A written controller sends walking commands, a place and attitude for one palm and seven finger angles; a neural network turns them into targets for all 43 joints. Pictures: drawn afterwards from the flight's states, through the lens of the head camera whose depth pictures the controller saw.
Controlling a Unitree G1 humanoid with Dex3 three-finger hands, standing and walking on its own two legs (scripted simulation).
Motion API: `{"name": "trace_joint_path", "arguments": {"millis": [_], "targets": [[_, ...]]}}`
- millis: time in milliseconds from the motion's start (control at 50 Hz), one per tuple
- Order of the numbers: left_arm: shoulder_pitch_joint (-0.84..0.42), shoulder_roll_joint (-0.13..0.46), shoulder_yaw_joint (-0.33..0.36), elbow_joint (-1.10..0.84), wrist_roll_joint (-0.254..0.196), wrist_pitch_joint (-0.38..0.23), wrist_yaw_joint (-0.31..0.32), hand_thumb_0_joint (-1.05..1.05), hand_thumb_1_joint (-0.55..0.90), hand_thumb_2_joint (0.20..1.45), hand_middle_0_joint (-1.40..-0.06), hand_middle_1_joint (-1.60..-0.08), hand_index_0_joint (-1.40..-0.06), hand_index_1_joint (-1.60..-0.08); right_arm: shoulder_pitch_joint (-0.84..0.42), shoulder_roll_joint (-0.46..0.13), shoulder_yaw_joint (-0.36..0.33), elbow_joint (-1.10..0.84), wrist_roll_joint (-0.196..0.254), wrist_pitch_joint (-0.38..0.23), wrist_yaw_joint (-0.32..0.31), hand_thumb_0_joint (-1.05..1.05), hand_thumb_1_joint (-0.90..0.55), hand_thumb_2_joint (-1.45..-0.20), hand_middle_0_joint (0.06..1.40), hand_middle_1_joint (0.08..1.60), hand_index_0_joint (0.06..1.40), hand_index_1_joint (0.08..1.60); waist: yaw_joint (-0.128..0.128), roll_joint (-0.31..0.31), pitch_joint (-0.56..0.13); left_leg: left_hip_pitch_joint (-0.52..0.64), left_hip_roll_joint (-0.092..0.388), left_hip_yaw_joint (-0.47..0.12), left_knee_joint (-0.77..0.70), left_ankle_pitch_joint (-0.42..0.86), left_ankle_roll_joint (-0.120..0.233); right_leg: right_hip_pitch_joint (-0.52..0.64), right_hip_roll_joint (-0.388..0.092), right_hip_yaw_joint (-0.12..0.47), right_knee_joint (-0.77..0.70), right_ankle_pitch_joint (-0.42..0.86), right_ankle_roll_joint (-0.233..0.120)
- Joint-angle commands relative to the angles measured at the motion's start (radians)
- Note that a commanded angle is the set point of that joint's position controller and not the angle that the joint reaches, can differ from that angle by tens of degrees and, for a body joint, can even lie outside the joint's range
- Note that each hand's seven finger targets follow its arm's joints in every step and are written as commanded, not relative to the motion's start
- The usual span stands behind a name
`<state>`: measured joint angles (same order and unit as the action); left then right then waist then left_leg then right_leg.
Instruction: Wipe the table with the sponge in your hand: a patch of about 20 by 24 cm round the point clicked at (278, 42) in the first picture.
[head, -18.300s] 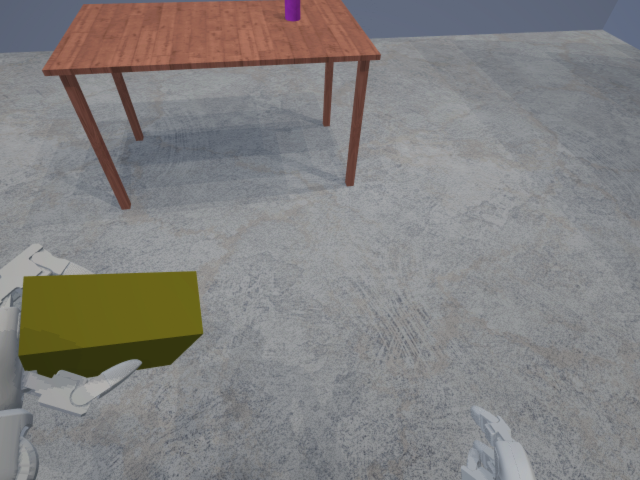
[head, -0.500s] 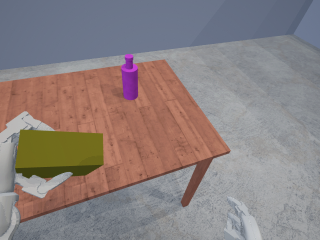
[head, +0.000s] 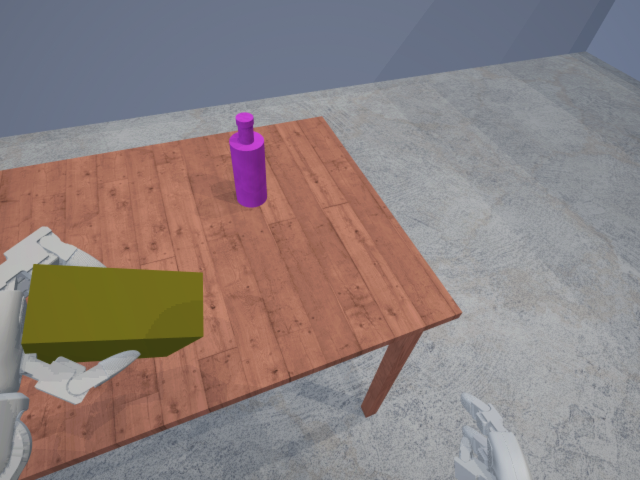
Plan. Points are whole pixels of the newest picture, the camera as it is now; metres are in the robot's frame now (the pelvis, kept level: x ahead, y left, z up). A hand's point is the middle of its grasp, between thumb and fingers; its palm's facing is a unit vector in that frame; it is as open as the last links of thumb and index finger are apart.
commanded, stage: come to a stop and stand still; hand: left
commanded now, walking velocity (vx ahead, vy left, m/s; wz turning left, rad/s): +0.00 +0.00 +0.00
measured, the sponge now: (138, 319) +0.23 +0.21 +0.13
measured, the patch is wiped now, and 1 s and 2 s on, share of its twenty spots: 0.00 0.00 0.00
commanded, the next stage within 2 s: look again from close up in 0.74 s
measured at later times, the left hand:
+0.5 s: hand (110, 318) +0.22 +0.22 +0.15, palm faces +0.35 -0.86 -0.38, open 10.3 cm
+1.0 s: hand (108, 318) +0.22 +0.22 +0.15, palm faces +0.33 -0.86 -0.39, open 10.3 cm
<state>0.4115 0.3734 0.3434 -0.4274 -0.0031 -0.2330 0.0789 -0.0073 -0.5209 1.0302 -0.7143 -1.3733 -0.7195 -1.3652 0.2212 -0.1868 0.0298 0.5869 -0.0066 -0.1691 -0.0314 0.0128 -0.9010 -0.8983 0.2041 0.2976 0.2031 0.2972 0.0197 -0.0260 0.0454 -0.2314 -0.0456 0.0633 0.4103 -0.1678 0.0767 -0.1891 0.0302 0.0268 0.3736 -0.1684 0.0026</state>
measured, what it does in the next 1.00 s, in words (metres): stands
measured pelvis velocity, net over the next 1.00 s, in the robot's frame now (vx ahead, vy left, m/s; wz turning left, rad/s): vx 0.01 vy -0.02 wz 0.00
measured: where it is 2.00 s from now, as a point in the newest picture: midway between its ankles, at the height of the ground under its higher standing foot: outside the picture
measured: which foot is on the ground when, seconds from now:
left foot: down 0.00-1.00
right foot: down 0.00-1.00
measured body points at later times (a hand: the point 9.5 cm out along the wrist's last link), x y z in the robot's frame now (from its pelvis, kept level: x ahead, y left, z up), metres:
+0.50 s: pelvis +0.01 -0.02 +0.00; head +0.02 -0.01 +0.45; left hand +0.20 +0.27 +0.17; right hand +0.20 -0.25 -0.06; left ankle +0.04 +0.06 -0.74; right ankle +0.02 -0.13 -0.74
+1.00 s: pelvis +0.01 -0.02 +0.00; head +0.02 -0.01 +0.45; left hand +0.20 +0.27 +0.17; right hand +0.18 -0.25 -0.07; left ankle +0.04 +0.06 -0.74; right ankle +0.02 -0.13 -0.74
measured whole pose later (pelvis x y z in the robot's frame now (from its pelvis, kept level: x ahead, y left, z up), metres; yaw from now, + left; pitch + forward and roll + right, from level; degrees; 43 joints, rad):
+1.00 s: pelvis +0.01 -0.02 +0.00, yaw +0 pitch +0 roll -1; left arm 0.46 0.37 0.32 -0.44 -0.04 -0.17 0.09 -0.01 -0.52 1.03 -0.72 -1.37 -0.72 -1.36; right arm 0.21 -0.21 0.02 0.59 0.01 -0.13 -0.06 0.01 -0.90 -0.90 0.20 0.30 0.20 0.30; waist 0.01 -0.01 0.01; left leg -0.23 -0.02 0.05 0.39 -0.17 0.05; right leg -0.18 0.06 0.02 0.34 -0.16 -0.02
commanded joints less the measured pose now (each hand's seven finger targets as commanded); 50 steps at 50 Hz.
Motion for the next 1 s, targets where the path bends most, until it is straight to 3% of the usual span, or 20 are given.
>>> {"name": "trace_joint_path", "arguments": {"millis": [0,80,140,180,200,260,280,360,380,400,480,500,580,680,700,860,880,960,980], "targets": [[-0.065,0.163,0.110,-0.262,-0.030,-0.072,0.018,0.000,0.100,1.300,-1.200,-1.600,-1.200,-1.600,-0.101,-0.134,-0.055,-0.162,0.005,-0.052,-0.009,0.000,-0.900,-0.900,0.200,0.300,0.200,0.300,0.003,0.104,-0.186,0.091,0.150,-0.161,-0.092,0.166,-0.109,0.053,-0.066,0.045,-0.012,0.147,-0.033],[-0.028,0.192,0.138,-0.270,-0.037,-0.065,0.018,0.000,0.100,1.300,-1.200,-1.600,-1.200,-1.600,-0.106,-0.136,-0.058,-0.162,0.011,-0.042,-0.014,0.000,-0.900,-0.900,0.200,0.300,0.200,0.300,0.004,0.116,-0.204,0.131,0.152,-0.149,-0.068,0.259,-0.112,0.041,-0.067,0.042,-0.005,0.183,-0.033],[-0.025,0.171,0.122,-0.268,-0.045,-0.057,0.017,0.000,0.100,1.300,-1.200,-1.600,-1.200,-1.600,-0.100,-0.139,-0.061,-0.164,0.012,-0.033,-0.017,0.000,-0.900,-0.900,0.200,0.300,0.200,0.300,0.000,0.110,-0.211,0.132,0.153,-0.148,-0.056,0.275,-0.111,0.047,-0.074,0.052,-0.010,0.200,-0.036],[-0.012,0.191,0.140,-0.267,-0.048,-0.052,0.019,0.000,0.100,1.300,-1.200,-1.600,-1.200,-1.600,-0.109,-0.138,-0.059,-0.162,0.013,-0.029,-0.021,0.000,-0.900,-0.900,0.200,0.300,0.200,0.300,0.001,0.105,-0.211,0.136,0.150,-0.144,-0.055,0.275,-0.107,0.045,-0.072,0.050,-0.015,0.213,-0.034],[-0.014,0.164,0.118,-0.252,-0.052,-0.047,0.017,0.000,0.100,1.300,-1.200,-1.600,-1.200,-1.600,-0.107,-0.137,-0.059,-0.164,0.013,-0.026,-0.021,0.000,-0.900,-0.900,0.200,0.300,0.200,0.300,0.000,0.092,-0.203,0.132,0.151,-0.143,-0.056,0.259,-0.104,0.045,-0.075,0.055,-0.023,0.209,-0.034],[-0.025,0.164,0.117,-0.237,-0.054,-0.036,0.019,0.000,0.100,1.300,-1.200,-1.600,-1.200,-1.600,-0.106,-0.140,-0.062,-0.164,0.015,-0.019,-0.024,0.000,-0.900,-0.900,0.200,0.300,0.200,0.300,-0.003,0.064,-0.192,0.116,0.140,-0.142,-0.054,0.188,-0.087,0.043,-0.085,0.085,-0.049,0.222,-0.036],[-0.029,0.164,0.114,-0.243,-0.053,-0.034,0.019,0.000,0.100,1.300,-1.200,-1.600,-1.200,-1.600,-0.114,-0.140,-0.060,-0.162,0.017,-0.021,-0.024,0.000,-0.900,-0.900,0.200,0.300,0.200,0.300,-0.005,0.087,-0.178,0.116,0.136,-0.139,-0.059,0.180,-0.085,0.025,-0.080,0.083,-0.053,0.212,-0.035],[-0.061,0.147,0.090,-0.225,-0.052,-0.024,0.021,0.000,0.100,1.300,-1.200,-1.600,-1.200,-1.600,-0.118,-0.140,-0.060,-0.164,0.016,-0.018,-0.027,0.000,-0.900,-0.900,0.200,0.300,0.200,0.300,-0.006,0.073,-0.162,0.104,0.130,-0.142,-0.066,0.083,-0.068,0.008,-0.087,0.108,-0.086,0.157,-0.034],[-0.066,0.168,0.105,-0.235,-0.051,-0.024,0.023,0.000,0.100,1.300,-1.200,-1.600,-1.200,-1.600,-0.128,-0.138,-0.057,-0.161,0.017,-0.018,-0.029,0.000,-0.900,-0.900,0.200,0.300,0.200,0.300,-0.004,0.082,-0.153,0.098,0.129,-0.141,-0.073,0.059,-0.064,0.000,-0.083,0.104,-0.094,0.139,-0.031],[-0.080,0.145,0.084,-0.229,-0.051,-0.024,0.024,0.000,0.100,1.300,-1.200,-1.600,-1.200,-1.600,-0.125,-0.137,-0.056,-0.162,0.016,-0.019,-0.030,0.000,-0.900,-0.900,0.200,0.300,0.200,0.300,-0.006,0.076,-0.150,0.090,0.128,-0.143,-0.076,0.038,-0.063,0.003,-0.085,0.103,-0.095,0.118,-0.033],[-0.084,0.177,0.107,-0.246,-0.045,-0.024,0.029,0.000,0.100,1.300,-1.200,-1.600,-1.200,-1.600,-0.134,-0.139,-0.058,-0.163,0.017,-0.022,-0.030,0.000,-0.900,-0.900,0.200,0.300,0.200,0.300,-0.004,0.088,-0.145,0.087,0.125,-0.149,-0.083,0.000,-0.057,-0.011,-0.081,0.108,-0.109,0.078,-0.033],[-0.084,0.159,0.094,-0.240,-0.047,-0.024,0.030,0.000,0.100,1.300,-1.200,-1.600,-1.200,-1.600,-0.132,-0.135,-0.055,-0.164,0.015,-0.021,-0.031,0.000,-0.900,-0.900,0.200,0.300,0.200,0.300,-0.004,0.077,-0.153,0.081,0.126,-0.153,-0.087,-0.010,-0.058,0.001,-0.082,0.105,-0.105,0.067,-0.033],[-0.057,0.179,0.117,-0.252,-0.047,-0.023,0.032,0.000,0.100,1.300,-1.200,-1.600,-1.200,-1.600,-0.135,-0.138,-0.059,-0.163,0.018,-0.021,-0.029,0.000,-0.900,-0.900,0.200,0.300,0.200,0.300,-0.005,0.091,-0.163,0.088,0.124,-0.146,-0.076,0.002,-0.054,-0.001,-0.084,0.110,-0.110,0.080,-0.034],[-0.021,0.177,0.124,-0.233,-0.053,-0.018,0.030,0.000,0.100,1.300,-1.200,-1.600,-1.200,-1.600,-0.131,-0.140,-0.059,-0.161,0.019,-0.020,-0.030,0.000,-0.900,-0.900,0.200,0.300,0.200,0.300,-0.004,0.067,-0.173,0.086,0.128,-0.150,-0.078,0.021,-0.054,0.006,-0.081,0.102,-0.104,0.098,-0.030],[-0.027,0.157,0.103,-0.229,-0.054,-0.017,0.028,0.000,0.100,1.300,-1.200,-1.600,-1.200,-1.600,-0.128,-0.138,-0.056,-0.165,0.019,-0.019,-0.029,0.000,-0.900,-0.900,0.200,0.300,0.200,0.300,-0.006,0.067,-0.170,0.081,0.128,-0.153,-0.081,0.012,-0.055,0.007,-0.083,0.102,-0.103,0.085,-0.031],[-0.042,0.162,0.100,-0.231,-0.051,-0.013,0.029,0.000,0.100,1.300,-1.200,-1.600,-1.200,-1.600,-0.119,-0.143,-0.059,-0.159,0.020,-0.019,-0.033,0.000,-0.900,-0.900,0.200,0.300,0.200,0.300,-0.007,0.056,-0.165,0.078,0.133,-0.155,-0.083,0.013,-0.053,0.004,-0.082,0.104,-0.103,0.088,-0.030],[-0.045,0.179,0.110,-0.252,-0.047,-0.015,0.031,0.000,0.100,1.300,-1.200,-1.600,-1.200,-1.600,-0.130,-0.143,-0.059,-0.156,0.021,-0.020,-0.034,0.000,-0.900,-0.900,0.200,0.300,0.200,0.300,-0.006,0.084,-0.168,0.083,0.135,-0.152,-0.088,0.013,-0.052,0.003,-0.079,0.097,-0.097,0.089,-0.029],[-0.050,0.173,0.105,-0.261,-0.046,-0.018,0.032,0.000,0.100,1.300,-1.200,-1.600,-1.200,-1.600,-0.118,-0.140,-0.059,-0.156,0.017,-0.023,-0.036,0.000,-0.900,-0.900,0.200,0.300,0.200,0.300,-0.004,0.088,-0.182,0.082,0.143,-0.157,-0.096,0.033,-0.057,0.029,-0.078,0.091,-0.075,0.113,-0.030],[-0.042,0.180,0.112,-0.262,-0.047,-0.019,0.032,0.000,0.100,1.300,-1.200,-1.600,-1.200,-1.600,-0.124,-0.141,-0.057,-0.153,0.018,-0.023,-0.037,0.000,-0.900,-0.900,0.200,0.300,0.200,0.300,-0.005,0.113,-0.174,0.077,0.142,-0.159,-0.105,0.031,-0.058,0.025,-0.073,0.083,-0.071,0.108,-0.029]]}}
